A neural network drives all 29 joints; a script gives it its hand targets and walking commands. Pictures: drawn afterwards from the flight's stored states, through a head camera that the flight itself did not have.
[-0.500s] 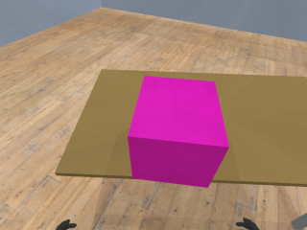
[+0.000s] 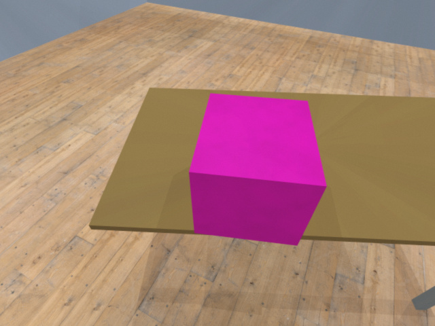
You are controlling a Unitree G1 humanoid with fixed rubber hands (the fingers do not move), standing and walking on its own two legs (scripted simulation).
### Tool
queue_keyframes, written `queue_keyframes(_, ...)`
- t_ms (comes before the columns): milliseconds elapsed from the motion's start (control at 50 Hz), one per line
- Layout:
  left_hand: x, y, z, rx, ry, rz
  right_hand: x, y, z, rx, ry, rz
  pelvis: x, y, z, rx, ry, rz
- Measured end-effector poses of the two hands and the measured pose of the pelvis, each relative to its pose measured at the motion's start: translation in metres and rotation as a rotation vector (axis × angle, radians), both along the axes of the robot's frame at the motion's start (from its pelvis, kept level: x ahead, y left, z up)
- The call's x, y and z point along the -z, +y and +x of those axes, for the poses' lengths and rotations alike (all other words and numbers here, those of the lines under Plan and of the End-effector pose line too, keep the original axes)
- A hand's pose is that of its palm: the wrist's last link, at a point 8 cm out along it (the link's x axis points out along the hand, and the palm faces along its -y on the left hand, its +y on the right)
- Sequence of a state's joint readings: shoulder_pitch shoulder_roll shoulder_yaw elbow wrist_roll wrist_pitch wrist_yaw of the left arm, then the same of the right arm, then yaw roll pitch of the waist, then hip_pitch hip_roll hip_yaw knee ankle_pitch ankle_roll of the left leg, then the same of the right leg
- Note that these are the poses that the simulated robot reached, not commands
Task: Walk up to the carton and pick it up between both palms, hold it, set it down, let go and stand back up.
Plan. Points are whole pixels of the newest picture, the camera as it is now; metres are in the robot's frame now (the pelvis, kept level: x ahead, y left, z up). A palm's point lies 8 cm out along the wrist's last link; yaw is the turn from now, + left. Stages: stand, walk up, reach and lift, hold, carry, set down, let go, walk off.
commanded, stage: stand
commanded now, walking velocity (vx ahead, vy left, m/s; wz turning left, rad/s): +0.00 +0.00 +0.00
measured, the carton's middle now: (251, 166) +0.50 -0.09 -0.02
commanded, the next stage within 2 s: none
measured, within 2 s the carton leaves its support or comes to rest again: neither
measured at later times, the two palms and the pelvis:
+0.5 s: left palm out of the picture +0.07 +0.24 -0.11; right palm out of the picture +0.06 -0.27 -0.11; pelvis +0.01 -0.01 +0.00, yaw +0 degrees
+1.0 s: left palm out of the picture +0.09 +0.24 -0.11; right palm out of the picture +0.10 -0.28 -0.11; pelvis +0.03 -0.02 +0.00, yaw +1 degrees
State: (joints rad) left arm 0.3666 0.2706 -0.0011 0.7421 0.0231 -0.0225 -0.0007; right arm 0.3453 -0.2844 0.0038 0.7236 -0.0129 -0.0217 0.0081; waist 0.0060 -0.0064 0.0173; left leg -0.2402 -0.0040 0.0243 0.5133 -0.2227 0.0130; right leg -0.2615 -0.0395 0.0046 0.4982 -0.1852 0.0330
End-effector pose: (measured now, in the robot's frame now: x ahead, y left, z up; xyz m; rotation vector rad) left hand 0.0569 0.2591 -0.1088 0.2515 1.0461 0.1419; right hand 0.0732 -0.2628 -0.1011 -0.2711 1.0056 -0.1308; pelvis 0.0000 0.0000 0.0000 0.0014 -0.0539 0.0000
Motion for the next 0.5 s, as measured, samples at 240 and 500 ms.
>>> queue_keyframes(240,0.002,-0.005,-0.012,-0.014,0.035,0.007,0.007,-0.006,-0.010,0.005,0.032,0.006,0.002,-0.006,0.000,-0.002,0.010,0.001)
queue_keyframes(500,0.002,-0.015,0.010,-0.006,0.015,-0.001,0.009,-0.011,-0.008,0.018,0.058,0.008,0.002,-0.013,0.010,-0.002,0.017,0.001)
